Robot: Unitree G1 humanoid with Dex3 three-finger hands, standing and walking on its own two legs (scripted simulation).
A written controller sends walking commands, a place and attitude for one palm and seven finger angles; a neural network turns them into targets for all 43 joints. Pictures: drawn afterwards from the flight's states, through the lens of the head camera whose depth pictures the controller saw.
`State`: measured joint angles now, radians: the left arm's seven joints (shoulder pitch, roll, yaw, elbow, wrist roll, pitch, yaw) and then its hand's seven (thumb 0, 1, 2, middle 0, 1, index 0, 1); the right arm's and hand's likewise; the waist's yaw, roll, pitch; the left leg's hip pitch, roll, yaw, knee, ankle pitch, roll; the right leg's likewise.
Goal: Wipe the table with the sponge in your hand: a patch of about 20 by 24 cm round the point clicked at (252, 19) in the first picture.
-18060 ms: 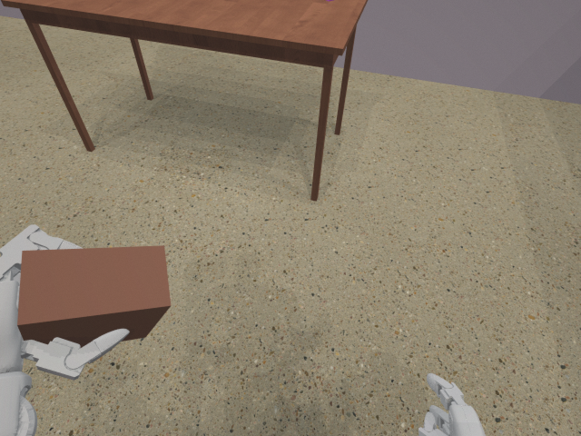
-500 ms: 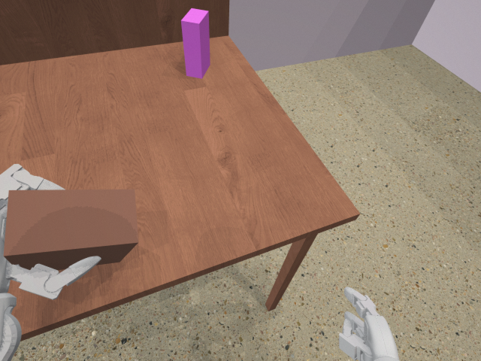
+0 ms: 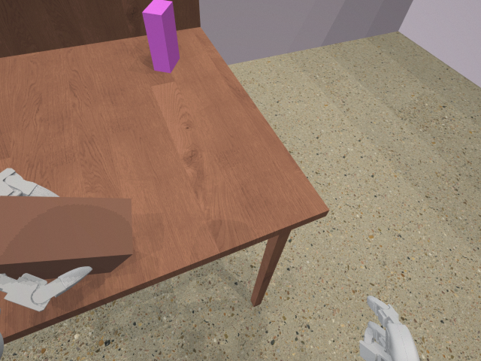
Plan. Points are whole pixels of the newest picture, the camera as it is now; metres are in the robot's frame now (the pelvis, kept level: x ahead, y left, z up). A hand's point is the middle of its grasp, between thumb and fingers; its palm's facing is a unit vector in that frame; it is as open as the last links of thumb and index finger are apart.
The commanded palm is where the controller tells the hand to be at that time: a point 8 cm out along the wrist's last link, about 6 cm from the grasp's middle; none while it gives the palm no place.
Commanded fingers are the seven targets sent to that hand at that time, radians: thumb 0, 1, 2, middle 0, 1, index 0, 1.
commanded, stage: shuffle to correct the standing spot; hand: left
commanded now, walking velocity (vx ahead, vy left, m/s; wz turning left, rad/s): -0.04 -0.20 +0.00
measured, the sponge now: (85, 241) +0.23 +0.21 +0.14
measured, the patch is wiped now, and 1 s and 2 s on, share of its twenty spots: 0.00 0.00 0.00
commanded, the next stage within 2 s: come to a stop and stand still in 1.82 s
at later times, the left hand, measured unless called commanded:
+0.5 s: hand (28, 246) +0.22 +0.26 +0.16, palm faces +0.34 -0.85 -0.40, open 10.3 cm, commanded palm +0.15 +0.29 +0.18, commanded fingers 0.00 0.10 1.30 -1.20 -1.60 -1.20 -1.60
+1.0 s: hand (33, 244) +0.22 +0.25 +0.16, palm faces +0.33 -0.84 -0.42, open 10.3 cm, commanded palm +0.16 +0.29 +0.18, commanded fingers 0.00 0.10 1.30 -1.20 -1.60 -1.20 -1.60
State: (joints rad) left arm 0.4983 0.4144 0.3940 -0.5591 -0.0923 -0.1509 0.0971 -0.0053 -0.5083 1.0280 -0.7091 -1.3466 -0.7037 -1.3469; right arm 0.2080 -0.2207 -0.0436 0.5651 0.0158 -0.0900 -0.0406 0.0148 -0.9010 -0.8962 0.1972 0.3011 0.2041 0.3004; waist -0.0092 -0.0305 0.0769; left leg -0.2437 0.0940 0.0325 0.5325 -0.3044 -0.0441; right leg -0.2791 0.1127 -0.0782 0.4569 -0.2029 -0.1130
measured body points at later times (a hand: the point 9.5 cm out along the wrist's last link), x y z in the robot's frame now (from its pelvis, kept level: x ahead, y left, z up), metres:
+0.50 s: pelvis +0.00 +0.01 +0.00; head +0.04 +0.03 +0.45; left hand +0.19 +0.30 +0.18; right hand +0.18 -0.22 -0.08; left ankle -0.02 +0.16 -0.73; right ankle +0.02 -0.04 -0.73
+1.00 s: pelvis +0.00 +0.01 +0.00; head +0.05 +0.02 +0.44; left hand +0.19 +0.29 +0.18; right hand +0.17 -0.23 -0.08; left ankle -0.02 +0.16 -0.73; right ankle +0.02 -0.04 -0.73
